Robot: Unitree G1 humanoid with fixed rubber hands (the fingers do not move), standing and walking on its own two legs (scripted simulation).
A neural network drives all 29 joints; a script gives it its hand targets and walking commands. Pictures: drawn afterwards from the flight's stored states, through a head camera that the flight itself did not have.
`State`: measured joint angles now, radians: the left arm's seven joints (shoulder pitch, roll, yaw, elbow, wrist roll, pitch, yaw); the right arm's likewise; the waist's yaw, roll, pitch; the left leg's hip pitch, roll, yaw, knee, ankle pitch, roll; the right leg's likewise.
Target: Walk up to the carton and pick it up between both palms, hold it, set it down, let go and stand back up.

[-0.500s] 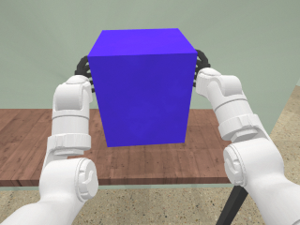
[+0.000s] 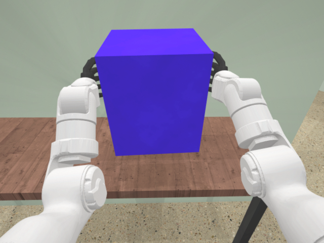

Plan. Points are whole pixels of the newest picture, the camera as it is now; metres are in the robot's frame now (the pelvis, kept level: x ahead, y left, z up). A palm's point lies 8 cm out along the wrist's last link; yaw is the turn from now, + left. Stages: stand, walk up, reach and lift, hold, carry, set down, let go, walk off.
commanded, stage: hold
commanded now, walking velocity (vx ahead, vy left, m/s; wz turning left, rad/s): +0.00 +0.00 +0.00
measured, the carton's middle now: (155, 90) +0.39 -0.01 +0.25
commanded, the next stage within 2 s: none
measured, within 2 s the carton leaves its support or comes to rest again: neither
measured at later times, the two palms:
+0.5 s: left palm (88, 90) +0.37 +0.15 +0.27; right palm (215, 82) +0.37 -0.15 +0.28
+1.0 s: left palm (89, 87) +0.37 +0.14 +0.28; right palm (219, 80) +0.36 -0.16 +0.29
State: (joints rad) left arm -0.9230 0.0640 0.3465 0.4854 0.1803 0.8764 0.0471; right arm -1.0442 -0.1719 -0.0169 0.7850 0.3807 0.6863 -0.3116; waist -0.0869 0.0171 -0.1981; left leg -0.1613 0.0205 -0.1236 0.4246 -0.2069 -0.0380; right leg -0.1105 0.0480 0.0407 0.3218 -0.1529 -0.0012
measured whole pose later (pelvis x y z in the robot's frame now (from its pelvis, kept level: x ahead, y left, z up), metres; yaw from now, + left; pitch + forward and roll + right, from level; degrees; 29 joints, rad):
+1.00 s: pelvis +0.00 +0.00 +0.00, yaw +0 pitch -4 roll -2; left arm -0.90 0.06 0.34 0.46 0.18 0.88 0.05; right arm -1.03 -0.18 0.00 0.76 0.39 0.69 -0.31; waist -0.09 0.02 -0.20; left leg -0.16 0.02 -0.13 0.43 -0.21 -0.04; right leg -0.10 0.05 0.04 0.32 -0.16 0.00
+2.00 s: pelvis +0.00 +0.00 +0.00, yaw +0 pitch -3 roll -2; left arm -0.89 0.06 0.33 0.46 0.16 0.87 0.06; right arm -1.02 -0.18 0.01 0.75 0.40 0.69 -0.32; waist -0.09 0.02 -0.20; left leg -0.16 0.02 -0.13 0.43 -0.21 -0.04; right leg -0.10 0.05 0.04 0.31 -0.15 0.00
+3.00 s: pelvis +0.00 +0.00 +0.00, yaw +0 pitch -3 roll -2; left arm -0.90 0.07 0.33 0.46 0.16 0.87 0.06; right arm -1.03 -0.18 0.00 0.75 0.40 0.69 -0.32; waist -0.09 0.02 -0.21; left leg -0.17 0.02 -0.13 0.43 -0.21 -0.04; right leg -0.11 0.05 0.04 0.31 -0.15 0.00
